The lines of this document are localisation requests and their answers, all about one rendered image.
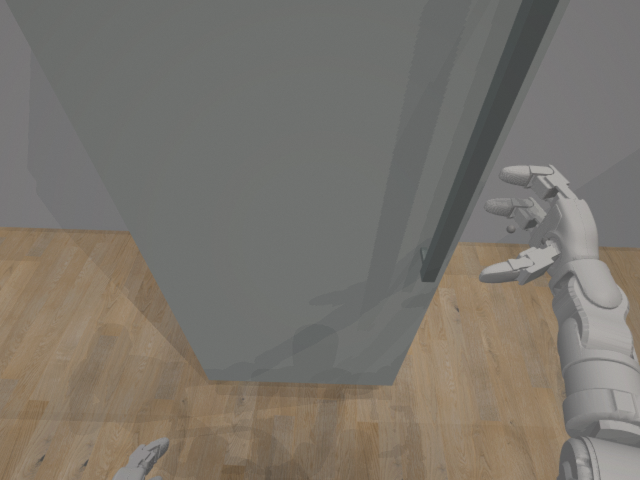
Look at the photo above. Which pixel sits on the right robot hand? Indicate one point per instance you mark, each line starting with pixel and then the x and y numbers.
pixel 569 225

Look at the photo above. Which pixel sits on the fridge door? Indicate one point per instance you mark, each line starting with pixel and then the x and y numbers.
pixel 280 163

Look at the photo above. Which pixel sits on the right robot forearm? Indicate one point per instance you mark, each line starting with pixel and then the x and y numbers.
pixel 598 361

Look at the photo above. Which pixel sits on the left robot hand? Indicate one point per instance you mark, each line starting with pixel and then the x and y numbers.
pixel 141 461

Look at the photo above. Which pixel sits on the robot right upper arm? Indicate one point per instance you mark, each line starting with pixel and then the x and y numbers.
pixel 587 458

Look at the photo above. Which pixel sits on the handle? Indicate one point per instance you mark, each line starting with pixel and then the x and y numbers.
pixel 529 27

